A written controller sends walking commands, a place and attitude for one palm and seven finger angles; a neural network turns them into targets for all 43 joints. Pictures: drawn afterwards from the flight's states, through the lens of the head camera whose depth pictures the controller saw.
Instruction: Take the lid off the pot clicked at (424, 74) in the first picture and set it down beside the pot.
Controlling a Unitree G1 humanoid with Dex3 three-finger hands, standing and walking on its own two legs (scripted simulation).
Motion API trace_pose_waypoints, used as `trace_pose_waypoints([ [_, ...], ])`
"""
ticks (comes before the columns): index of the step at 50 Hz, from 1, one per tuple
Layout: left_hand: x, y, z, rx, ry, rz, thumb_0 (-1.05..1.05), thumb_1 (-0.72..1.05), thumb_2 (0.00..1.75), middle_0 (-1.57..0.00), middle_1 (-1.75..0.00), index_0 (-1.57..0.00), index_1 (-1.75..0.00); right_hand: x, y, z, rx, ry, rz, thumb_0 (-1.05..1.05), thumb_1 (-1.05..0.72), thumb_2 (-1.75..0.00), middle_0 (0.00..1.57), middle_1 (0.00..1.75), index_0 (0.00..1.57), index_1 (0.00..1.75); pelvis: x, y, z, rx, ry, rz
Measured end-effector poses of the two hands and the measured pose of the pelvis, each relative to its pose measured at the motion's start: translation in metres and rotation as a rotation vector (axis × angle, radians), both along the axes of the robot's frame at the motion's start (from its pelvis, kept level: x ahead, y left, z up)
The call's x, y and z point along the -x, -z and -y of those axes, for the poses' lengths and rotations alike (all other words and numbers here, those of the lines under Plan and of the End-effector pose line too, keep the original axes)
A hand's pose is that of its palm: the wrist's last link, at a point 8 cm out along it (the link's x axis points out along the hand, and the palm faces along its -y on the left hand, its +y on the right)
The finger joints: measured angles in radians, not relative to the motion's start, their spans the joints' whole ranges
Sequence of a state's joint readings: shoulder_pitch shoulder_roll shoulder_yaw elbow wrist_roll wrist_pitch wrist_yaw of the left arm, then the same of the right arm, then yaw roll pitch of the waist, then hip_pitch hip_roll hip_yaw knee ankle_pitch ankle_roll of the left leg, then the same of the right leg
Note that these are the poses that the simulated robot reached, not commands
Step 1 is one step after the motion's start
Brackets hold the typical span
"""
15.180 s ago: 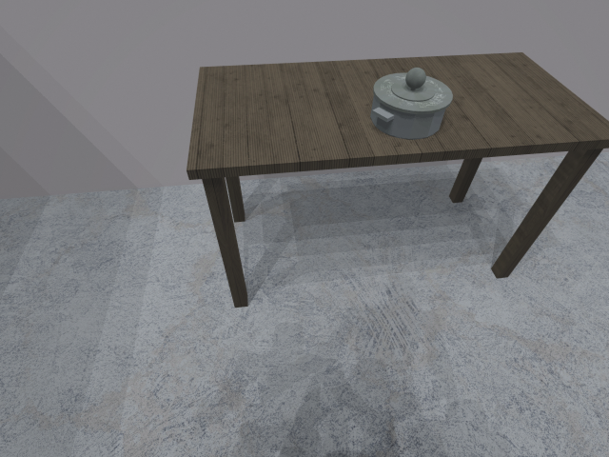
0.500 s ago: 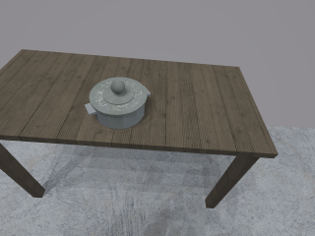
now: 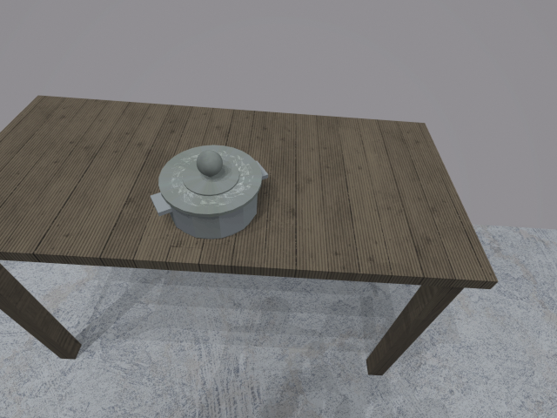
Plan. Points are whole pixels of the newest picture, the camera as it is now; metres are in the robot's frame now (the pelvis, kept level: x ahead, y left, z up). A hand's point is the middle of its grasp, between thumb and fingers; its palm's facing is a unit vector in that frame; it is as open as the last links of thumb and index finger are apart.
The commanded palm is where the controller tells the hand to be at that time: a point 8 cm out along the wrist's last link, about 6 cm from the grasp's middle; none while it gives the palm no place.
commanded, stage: look again from close up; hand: left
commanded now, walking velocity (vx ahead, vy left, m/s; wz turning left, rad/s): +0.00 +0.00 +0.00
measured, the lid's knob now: (209, 163) +0.55 +0.18 +0.04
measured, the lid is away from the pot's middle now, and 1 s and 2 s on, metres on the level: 0.00 0.00 0.00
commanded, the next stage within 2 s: lift the closed hand beside the body in 0.26 s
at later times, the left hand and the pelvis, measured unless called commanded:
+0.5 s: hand out of the picture +0.09 +0.20 -0.11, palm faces +0.15 -0.94 -0.32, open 6.9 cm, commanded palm +0.09 +0.23 -0.06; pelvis +0.00 +0.00 +0.00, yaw +1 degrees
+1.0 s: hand out of the picture +0.12 +0.19 -0.05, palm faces +0.31 -0.89 -0.32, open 3.1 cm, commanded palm +0.08 +0.23 -0.02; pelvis +0.01 -0.04 +0.00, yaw +4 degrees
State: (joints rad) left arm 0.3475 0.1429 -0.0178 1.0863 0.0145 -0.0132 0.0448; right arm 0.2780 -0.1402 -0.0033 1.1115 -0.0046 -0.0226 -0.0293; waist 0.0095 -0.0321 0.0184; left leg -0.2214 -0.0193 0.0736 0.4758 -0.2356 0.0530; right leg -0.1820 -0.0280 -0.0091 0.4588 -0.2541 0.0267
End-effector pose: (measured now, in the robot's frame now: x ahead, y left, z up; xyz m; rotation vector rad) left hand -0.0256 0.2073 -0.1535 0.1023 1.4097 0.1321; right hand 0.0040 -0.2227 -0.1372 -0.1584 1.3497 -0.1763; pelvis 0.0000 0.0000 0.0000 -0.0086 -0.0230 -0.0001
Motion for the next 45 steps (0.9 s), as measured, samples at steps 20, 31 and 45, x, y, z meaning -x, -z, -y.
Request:
trace_pose_waypoints([
  [20, -0.01, -0.008, -0.005, -0.025, 0.002, 0.034, 0.0, 0.91, 0.9, -0.2, -0.3, -0.2, -0.3, 0.01, 0.002, -0.006, -0.028, 0.005, -0.01, 0.02, -0.92, -0.9, 0.2, 0.3, 0.2, 0.3, 0.001, 0.0, -0.001, 0.003, -0.003, 0.001],
  [31, -0.144, -0.1, -0.015, -0.185, 0.062, 0.709, 0.02, 0.94, 0.9, -0.42, -0.56, -0.42, -0.55, -0.118, -0.037, 0.022, -0.012, -0.073, 0.604, 0.02, -0.92, -0.9, 0.2, 0.3, 0.2, 0.3, 0.007, 0.004, 0.005, -0.016, -0.014, 0.003],
  [45, -0.101, -0.123, -0.022, -0.275, -0.093, 0.754, 0.01, 0.9, 0.9, -1.01, -1.19, -1.01, -1.18, -0.225, -0.095, 0.02, 0.018, -0.281, 0.842, 0.01, -0.9, -0.9, 0.2, 0.3, 0.2, 0.3, -0.002, 0.004, 0.035, 0.0, -0.058, -0.019],
])
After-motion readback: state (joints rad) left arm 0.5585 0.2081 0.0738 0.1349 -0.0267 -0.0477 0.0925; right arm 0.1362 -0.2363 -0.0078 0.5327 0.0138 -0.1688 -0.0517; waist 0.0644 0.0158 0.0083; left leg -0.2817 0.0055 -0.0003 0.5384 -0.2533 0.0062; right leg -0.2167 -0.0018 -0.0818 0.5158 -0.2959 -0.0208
